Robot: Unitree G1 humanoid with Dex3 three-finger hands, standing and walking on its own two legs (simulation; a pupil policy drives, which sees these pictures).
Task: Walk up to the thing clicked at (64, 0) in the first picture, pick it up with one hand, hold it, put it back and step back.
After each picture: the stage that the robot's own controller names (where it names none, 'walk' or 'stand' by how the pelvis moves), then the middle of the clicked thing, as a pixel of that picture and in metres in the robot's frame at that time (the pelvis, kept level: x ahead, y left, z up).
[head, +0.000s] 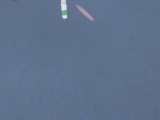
stand; (64, 9) +2.03 +0.29 -0.66
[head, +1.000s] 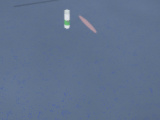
walk; (67, 19) +1.91 +0.21 -0.64
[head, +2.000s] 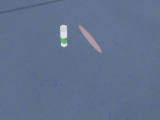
walk; (63, 36) +1.29 +0.19 -0.65
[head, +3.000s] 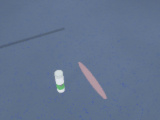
walk; (59, 81) +0.82 +0.21 -0.65
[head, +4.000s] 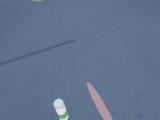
walk; (61, 110) +0.54 +0.26 -0.63
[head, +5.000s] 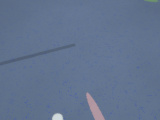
stand; out of the picture +0.42 +0.19 -0.65
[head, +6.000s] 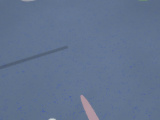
stand; out of the picture +0.40 +0.23 -0.66
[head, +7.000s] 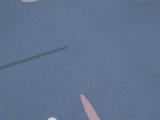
stand; out of the picture +0.41 +0.24 -0.66
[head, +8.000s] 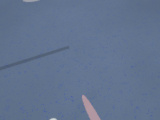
stand; out of the picture +0.40 +0.23 -0.66
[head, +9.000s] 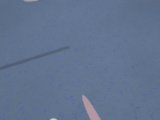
stand; out of the picture +0.39 +0.23 -0.66
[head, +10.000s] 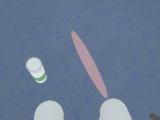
go down; (37, 71) +0.46 +0.21 -0.40
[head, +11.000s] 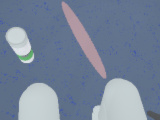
go down; (22, 48) +0.49 +0.24 -0.27
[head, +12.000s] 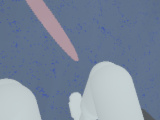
close in; out of the picture +0.48 +0.28 -0.18
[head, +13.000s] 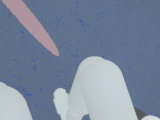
close; out of the picture +0.47 +0.30 -0.16
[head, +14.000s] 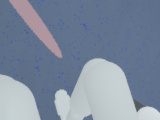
lift; out of the picture +0.42 +0.28 -0.16
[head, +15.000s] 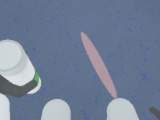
lift; (21, 73) +0.34 +0.20 +0.02
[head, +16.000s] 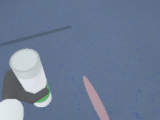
hold; (35, 83) +0.32 +0.17 +0.04
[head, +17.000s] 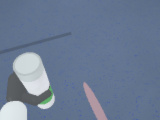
hold; (38, 85) +0.32 +0.17 +0.04
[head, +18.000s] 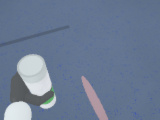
crouch; (40, 86) +0.33 +0.16 +0.01
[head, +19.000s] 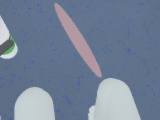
crouch; out of the picture +0.47 +0.23 -0.05
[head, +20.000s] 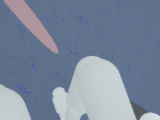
lower; out of the picture +0.45 +0.30 -0.17
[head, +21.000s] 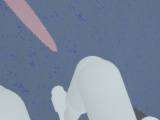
lower; out of the picture +0.47 +0.30 -0.17
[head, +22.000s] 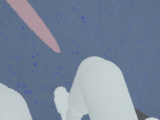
lower; out of the picture +0.46 +0.30 -0.17
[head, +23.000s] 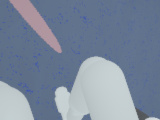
lower; out of the picture +0.45 +0.30 -0.17
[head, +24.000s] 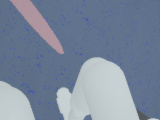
draw back; out of the picture +0.46 +0.28 -0.16
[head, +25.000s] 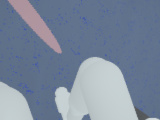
rise; out of the picture +0.46 +0.28 -0.17
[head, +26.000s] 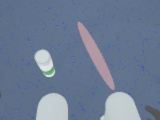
walk; (46, 65) +0.48 +0.20 -0.37
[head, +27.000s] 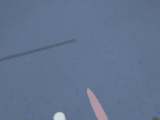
stand; out of the picture +0.42 +0.17 -0.60
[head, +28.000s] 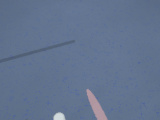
stand; out of the picture +0.42 +0.18 -0.60
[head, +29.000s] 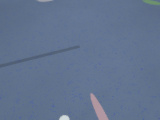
stand; out of the picture +0.43 +0.16 -0.65
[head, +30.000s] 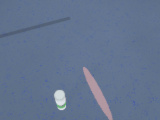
walk; (60, 100) +0.47 +0.14 -0.64
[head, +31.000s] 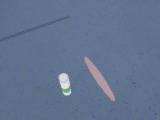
walk; (65, 85) +0.64 +0.20 -0.63
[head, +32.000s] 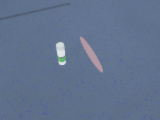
walk; (61, 54) +0.97 +0.22 -0.63
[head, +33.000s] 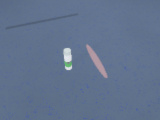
stand; (67, 59) +1.04 +0.18 -0.65
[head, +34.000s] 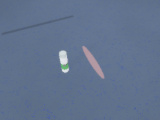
stand; (64, 62) +1.03 +0.23 -0.66
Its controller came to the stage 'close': yes
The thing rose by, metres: 0.68
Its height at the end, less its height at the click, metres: +0.00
